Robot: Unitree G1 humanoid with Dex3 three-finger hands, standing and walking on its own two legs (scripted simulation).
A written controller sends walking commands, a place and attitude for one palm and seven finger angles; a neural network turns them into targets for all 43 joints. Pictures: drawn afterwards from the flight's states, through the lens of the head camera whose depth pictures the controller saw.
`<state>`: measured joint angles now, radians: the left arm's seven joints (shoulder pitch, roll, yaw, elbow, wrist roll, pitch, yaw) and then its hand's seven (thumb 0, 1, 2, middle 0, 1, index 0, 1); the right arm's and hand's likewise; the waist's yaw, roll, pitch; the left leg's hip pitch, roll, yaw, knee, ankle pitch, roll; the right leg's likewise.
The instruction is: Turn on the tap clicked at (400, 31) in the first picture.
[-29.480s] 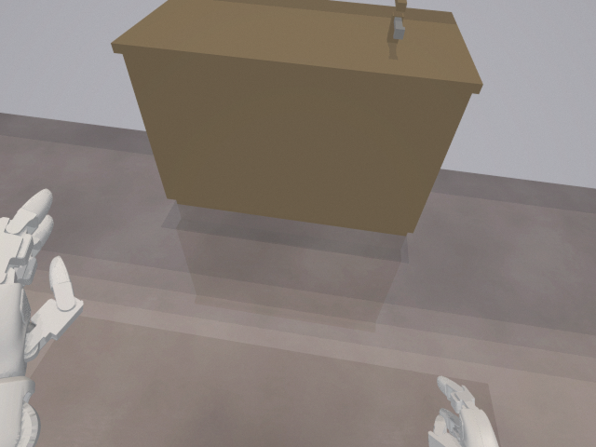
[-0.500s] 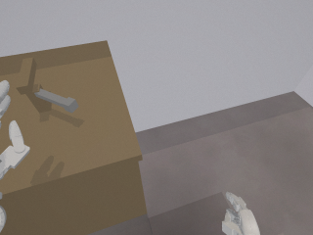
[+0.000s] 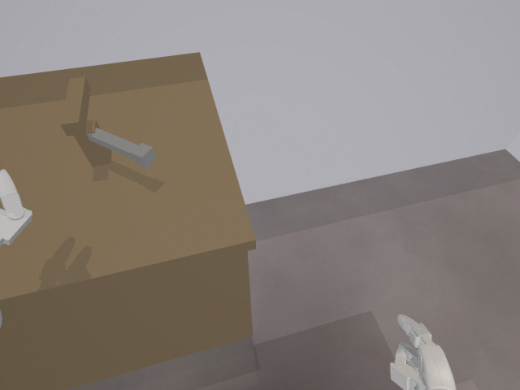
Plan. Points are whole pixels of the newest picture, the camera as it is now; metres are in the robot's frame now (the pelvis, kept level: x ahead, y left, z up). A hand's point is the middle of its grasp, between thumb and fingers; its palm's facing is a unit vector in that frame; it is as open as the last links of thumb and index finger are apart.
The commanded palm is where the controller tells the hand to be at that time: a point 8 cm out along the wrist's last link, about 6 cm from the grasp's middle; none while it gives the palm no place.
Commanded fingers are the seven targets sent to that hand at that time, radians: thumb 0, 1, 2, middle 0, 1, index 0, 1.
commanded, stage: come to a stop and stand still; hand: left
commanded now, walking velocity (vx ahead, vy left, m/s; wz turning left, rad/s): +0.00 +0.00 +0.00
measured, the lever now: (144, 155) +0.44 +0.26 +0.09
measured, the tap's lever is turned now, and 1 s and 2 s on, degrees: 47 47 47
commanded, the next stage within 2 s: look again from close up in 1.40 s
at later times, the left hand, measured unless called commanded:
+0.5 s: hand out of the picture +0.19 +0.33 +0.17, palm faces +0.44 -0.84 -0.32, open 7.4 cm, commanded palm +0.13 +0.36 +0.18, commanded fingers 0.00 0.90 0.90 -0.20 -0.30 -0.20 -0.30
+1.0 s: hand (14, 236) +0.23 +0.32 +0.16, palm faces +0.42 -0.84 -0.35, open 7.4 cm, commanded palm +0.17 +0.34 +0.18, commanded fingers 0.00 0.90 0.90 -0.20 -0.30 -0.20 -0.30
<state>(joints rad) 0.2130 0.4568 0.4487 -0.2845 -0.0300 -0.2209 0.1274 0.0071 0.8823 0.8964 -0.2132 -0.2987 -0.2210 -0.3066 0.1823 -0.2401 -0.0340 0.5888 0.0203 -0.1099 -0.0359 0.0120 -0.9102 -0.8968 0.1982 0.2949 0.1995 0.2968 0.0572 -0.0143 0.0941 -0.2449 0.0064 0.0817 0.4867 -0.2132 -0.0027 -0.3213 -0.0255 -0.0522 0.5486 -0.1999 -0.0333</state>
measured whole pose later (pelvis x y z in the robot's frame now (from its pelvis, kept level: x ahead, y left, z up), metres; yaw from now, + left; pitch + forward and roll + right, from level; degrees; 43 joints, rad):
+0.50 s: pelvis -0.03 +0.08 +0.00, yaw -1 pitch -5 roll -1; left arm 0.32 0.33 0.35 -0.36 0.01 -0.23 0.10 0.01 0.89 0.90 -0.20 -0.30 -0.21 -0.31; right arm 0.25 -0.18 0.03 0.59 0.00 -0.16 0.01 0.01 -0.90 -0.90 0.20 0.30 0.21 0.30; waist 0.04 -0.02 0.05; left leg -0.23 -0.04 0.14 0.48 -0.19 0.09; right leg -0.26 -0.02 0.05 0.52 -0.30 -0.01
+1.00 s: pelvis +0.01 +0.06 +0.01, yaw +1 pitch -2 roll -1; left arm 0.36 0.33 0.34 -0.39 0.00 -0.20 0.11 0.01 0.89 0.90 -0.21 -0.30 -0.21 -0.31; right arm 0.22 -0.19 0.01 0.58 0.00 -0.14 -0.02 0.01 -0.91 -0.90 0.20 0.30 0.20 0.30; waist 0.03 -0.02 0.05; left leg -0.21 -0.01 0.12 0.44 -0.22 0.08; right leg -0.19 0.01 0.05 0.38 -0.17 0.03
